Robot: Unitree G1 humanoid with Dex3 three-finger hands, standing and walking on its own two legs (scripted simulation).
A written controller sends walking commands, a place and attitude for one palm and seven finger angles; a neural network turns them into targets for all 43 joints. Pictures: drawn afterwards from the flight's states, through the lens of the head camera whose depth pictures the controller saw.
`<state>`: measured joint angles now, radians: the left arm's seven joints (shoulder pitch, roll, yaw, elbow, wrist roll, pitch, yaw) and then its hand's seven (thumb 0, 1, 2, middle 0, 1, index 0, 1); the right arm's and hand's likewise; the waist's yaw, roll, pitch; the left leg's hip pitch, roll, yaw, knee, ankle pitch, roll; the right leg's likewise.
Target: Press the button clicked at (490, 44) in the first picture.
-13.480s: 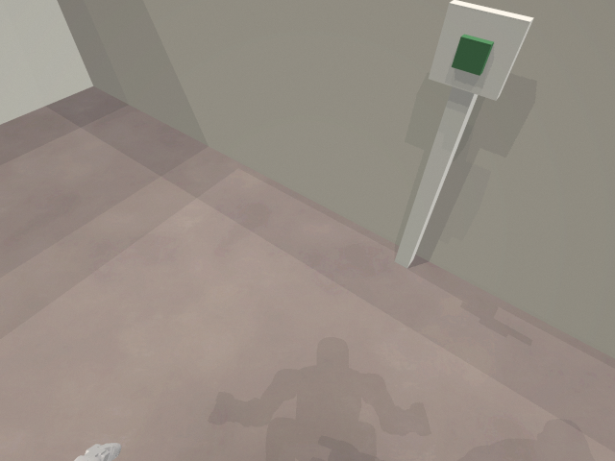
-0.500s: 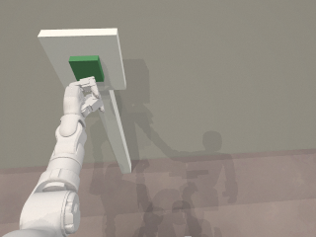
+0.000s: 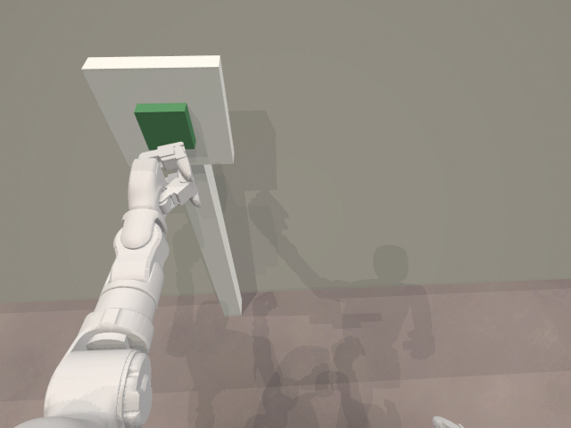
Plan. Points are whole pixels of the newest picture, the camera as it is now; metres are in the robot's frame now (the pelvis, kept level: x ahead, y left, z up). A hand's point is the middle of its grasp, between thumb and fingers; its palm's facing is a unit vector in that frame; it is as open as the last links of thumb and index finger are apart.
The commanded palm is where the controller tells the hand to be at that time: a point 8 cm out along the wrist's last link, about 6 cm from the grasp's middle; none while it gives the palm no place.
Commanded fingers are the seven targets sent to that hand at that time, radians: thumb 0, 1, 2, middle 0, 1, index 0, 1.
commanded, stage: press the button with the knuckle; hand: left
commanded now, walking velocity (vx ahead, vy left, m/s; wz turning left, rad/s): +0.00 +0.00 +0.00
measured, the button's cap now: (167, 125) +0.52 +0.18 +0.13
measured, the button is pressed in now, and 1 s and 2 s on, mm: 0 13 0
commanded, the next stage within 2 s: hold the button down briefly in 1.06 s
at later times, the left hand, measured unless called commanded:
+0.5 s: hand (196, 164) +0.46 +0.13 +0.11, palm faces +0.06 -1.00 -0.01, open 3.1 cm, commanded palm +0.44 +0.19 +0.10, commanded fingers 0.00 0.90 0.90 -1.30 -1.50 -1.30 -1.50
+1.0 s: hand (195, 157) +0.48 +0.14 +0.11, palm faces +0.05 -1.00 -0.02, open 3.0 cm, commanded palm +0.48 +0.18 +0.10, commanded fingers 0.00 0.90 0.90 -1.30 -1.50 -1.30 -1.50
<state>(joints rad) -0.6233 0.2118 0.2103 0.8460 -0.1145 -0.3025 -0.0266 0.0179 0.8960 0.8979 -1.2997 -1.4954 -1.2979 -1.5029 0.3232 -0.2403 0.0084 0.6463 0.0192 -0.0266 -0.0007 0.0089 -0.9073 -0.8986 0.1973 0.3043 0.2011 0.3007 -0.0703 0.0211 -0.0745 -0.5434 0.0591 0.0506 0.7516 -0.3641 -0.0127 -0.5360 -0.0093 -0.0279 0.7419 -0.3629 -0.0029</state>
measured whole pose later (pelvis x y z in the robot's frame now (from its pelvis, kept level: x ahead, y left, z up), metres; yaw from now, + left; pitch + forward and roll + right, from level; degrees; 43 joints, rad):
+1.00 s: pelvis -0.02 +0.00 -0.01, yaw +1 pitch +14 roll -1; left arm -0.97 0.33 0.27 1.22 -0.07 -0.39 -0.03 0.01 0.83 0.96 -1.30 -1.50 -1.30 -1.50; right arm 0.38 -0.27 0.01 0.71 -0.01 -0.03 0.00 0.01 -0.91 -0.90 0.20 0.30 0.20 0.30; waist -0.14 0.03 -0.07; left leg -0.71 0.05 0.02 0.83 -0.36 -0.01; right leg -0.68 -0.02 -0.05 0.80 -0.35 0.00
